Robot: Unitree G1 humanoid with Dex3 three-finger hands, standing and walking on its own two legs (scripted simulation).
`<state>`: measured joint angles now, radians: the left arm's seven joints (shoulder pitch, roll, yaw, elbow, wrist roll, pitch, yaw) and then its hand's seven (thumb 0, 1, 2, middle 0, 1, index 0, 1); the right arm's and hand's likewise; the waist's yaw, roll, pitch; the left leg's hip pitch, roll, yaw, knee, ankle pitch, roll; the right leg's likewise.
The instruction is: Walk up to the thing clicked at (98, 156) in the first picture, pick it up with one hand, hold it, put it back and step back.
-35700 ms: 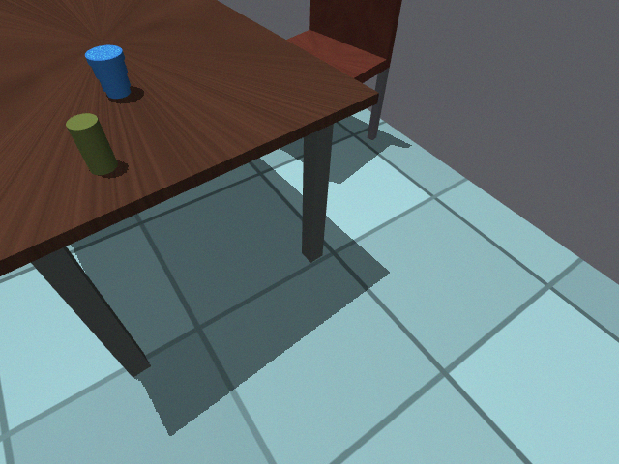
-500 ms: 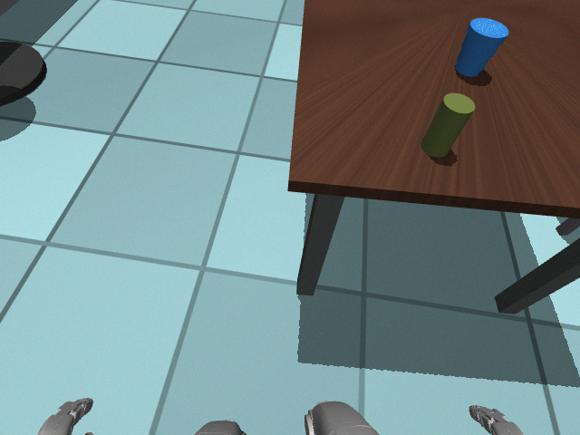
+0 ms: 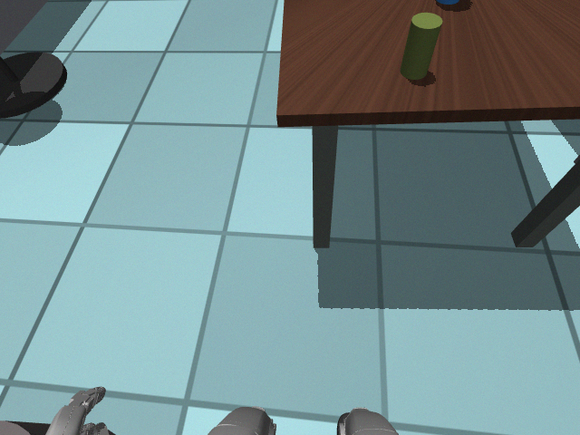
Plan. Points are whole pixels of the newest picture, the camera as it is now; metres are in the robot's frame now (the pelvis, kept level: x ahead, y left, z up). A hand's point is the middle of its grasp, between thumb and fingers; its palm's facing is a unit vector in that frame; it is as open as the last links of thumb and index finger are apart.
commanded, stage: step back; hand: right
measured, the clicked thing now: (419, 47) +0.78 -0.24 +0.03
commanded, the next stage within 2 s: stand in 2.00 s
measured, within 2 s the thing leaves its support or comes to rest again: neither
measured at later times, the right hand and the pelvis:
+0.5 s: hand out of the picture -0.03 -0.27 -0.16, palm faces +0.02 +0.93 -0.37, open 7.4 cm; pelvis -0.17 +0.00 -0.01, yaw -3 degrees
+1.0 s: hand out of the picture -0.22 -0.24 -0.14, palm faces -0.03 +0.92 -0.38, open 7.4 cm; pelvis -0.32 +0.02 +0.00, yaw -1 degrees
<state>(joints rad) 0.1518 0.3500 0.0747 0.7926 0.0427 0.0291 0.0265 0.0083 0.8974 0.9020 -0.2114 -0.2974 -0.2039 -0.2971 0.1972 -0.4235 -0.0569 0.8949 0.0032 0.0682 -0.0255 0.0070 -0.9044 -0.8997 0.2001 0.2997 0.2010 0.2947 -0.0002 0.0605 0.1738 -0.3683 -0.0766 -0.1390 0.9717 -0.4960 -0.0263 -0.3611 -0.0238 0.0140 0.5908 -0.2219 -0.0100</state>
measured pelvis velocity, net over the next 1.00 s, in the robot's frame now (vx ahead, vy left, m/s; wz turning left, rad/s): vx -0.32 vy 0.02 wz -0.02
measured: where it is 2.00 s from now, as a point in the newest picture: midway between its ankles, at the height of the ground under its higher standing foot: outside the picture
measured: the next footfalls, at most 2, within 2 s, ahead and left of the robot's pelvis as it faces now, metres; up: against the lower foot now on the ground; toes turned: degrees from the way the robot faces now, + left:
left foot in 0.08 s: -0.02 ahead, +0.14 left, +0.00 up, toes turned -1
right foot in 0.42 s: -0.15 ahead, -0.11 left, +0.00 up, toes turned -1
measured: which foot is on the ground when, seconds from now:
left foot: up 0.00-0.06, down 0.08-0.46, up 0.48-0.76, down 0.78-1.00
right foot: down 0.00-0.12, up 0.14-0.40, down 0.42-0.82, up 0.84-1.00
